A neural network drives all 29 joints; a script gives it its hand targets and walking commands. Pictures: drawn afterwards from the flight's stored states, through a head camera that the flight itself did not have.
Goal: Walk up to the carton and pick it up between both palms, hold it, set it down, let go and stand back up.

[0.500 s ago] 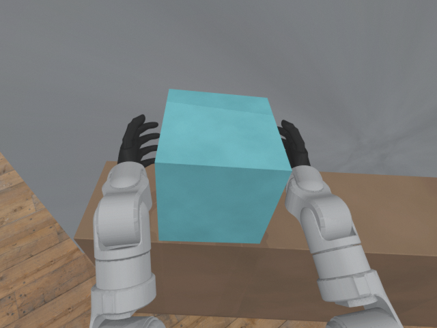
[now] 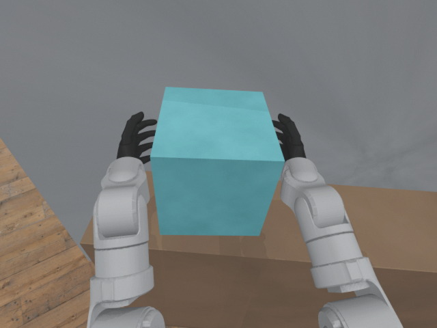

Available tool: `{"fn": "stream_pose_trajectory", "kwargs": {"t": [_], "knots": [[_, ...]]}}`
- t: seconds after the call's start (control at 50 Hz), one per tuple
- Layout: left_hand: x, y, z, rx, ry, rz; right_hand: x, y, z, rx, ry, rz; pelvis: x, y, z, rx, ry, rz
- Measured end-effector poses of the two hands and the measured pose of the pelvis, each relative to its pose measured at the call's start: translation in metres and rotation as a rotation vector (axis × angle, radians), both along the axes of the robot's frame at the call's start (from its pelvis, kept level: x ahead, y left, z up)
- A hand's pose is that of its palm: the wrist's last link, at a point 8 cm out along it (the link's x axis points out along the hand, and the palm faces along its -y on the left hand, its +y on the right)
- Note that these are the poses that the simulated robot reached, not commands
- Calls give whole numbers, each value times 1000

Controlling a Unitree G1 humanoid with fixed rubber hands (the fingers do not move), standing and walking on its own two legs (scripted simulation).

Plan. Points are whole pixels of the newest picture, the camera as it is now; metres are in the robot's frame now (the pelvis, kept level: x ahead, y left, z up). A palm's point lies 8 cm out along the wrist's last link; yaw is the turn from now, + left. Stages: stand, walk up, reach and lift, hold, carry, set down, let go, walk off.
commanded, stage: hold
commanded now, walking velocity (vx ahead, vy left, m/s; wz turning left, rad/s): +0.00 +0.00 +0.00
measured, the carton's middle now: (212, 161) +0.37 +0.02 +0.14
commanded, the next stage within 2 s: set down in 1.72 s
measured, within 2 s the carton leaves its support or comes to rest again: neither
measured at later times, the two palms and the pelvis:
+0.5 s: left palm (143, 156) +0.33 +0.12 +0.20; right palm (312, 163) +0.33 -0.14 +0.17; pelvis +0.00 -0.02 +0.00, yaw +3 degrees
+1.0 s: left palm (146, 164) +0.33 +0.12 +0.17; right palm (310, 165) +0.34 -0.14 +0.16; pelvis -0.02 -0.03 -0.01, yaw +4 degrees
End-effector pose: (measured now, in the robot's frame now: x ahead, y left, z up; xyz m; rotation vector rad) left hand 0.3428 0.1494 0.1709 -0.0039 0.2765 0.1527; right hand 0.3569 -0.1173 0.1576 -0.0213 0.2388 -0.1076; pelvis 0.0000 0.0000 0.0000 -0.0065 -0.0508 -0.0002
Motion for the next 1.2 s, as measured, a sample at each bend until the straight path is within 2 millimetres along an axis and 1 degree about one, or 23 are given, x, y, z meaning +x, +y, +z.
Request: {"fn": "stream_pose_trajectory", "kwargs": {"t": [0.16,0.28,0.3,0.38,0.44,0.5,0.6,0.7,0.88,1.0,1.2], "knots": [[3,-9,-6,18,19,-29,-4,-9,-10,5,19,-22,2,1,0,0,8,0],[7,-17,-3,10,13,-34,-3,-17,-10,2,13,-30,4,0,0,1,12,-6],[6,-18,0,15,-7,-36,-4,-18,-7,10,-5,-33,4,-1,0,3,14,8],[-8,-24,24,55,-153,-45,-15,-23,16,57,-153,-42,3,-7,0,3,-16,41],[-14,-25,30,43,-173,-40,-21,-25,20,62,-174,-40,2,-11,-2,3,-71,42],[-17,-26,25,34,-138,-35,-24,-26,13,59,-140,-40,1,-17,-3,6,-112,46],[-20,-26,10,45,-92,-38,-28,-25,0,47,-95,-41,-5,-26,-5,8,-142,60],[-22,-26,1,48,-92,-41,-29,-26,-2,25,-96,-37,-13,-31,-6,5,-127,67],[-14,-26,2,41,-101,-42,-21,-26,2,11,-105,-38,-21,-36,-7,1,-77,71],[-11,-25,2,37,-100,-45,-18,-25,4,15,-105,-40,-19,-35,-6,1,-66,77],[-11,-22,4,43,-106,-52,-20,-22,5,20,-110,-46,-14,-27,-6,1,-73,73]]}}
